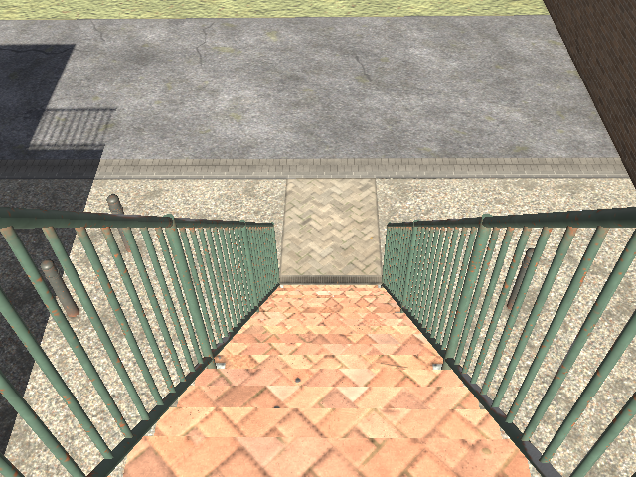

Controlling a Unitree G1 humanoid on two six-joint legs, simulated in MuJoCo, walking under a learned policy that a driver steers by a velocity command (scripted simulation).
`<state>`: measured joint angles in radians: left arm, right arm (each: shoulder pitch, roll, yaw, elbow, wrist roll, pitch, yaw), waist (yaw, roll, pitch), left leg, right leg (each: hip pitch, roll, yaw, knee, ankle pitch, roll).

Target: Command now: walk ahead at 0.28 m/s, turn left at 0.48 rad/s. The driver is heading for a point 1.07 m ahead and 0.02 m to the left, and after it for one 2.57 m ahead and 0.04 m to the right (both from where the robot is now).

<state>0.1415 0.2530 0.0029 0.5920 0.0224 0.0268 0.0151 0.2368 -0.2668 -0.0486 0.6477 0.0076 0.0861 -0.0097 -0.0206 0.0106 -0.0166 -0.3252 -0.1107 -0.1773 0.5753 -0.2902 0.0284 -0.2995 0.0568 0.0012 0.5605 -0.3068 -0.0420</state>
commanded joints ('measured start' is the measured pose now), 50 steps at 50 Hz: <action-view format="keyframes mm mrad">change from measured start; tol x32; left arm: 1 236 208 60 -19 21 -15 8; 50 271 233 89 92 -62 10 -15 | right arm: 1 -187 -74 -20 -160 9 -21 -4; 22 219 -108 -3 63 -42 -43 -9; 50 -16 -78 7 -30 -78 -62 -36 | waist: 1 155 -235 2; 23 -19 221 -81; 46 49 177 -25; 50 69 -229 -121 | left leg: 1 -495 -49 22 229 -273 12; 8 -333 71 64 541 30 -44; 20 -8 55 233 78 -143 43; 23 526 398 -347 -129 633 202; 29 63 344 -3 -149 797 201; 46 17 369 217 201 1098 133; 50 -453 96 85 841 -254 -60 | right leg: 1 354 -370 500 -339 -313 -91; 21 54 -260 -27 87 646 -108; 23 -449 -12 -53 640 -255 8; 25 -439 11 175 752 -227 42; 35 -334 39 98 744 161 21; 46 -6 22 -98 311 -273 -56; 47 156 23 -50 198 -211 -89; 49 224 -245 547 82 1031 -257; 50 139 -321 597 -37 699 -340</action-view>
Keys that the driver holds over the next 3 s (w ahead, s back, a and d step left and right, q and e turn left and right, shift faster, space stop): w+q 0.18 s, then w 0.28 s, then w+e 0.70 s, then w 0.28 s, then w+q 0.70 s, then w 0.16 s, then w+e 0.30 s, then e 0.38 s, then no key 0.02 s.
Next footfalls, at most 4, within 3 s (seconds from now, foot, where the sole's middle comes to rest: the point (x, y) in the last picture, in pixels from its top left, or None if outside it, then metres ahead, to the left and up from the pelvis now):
0.44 left None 0.09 0.13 -0.77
0.96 right None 0.14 -0.04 -0.77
1.44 left None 0.14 0.12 -0.77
1.82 right None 0.09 -0.07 -0.77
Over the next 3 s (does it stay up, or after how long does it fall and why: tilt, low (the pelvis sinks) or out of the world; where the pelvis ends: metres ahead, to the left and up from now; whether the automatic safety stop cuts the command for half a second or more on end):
stays up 0.07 0.03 0.00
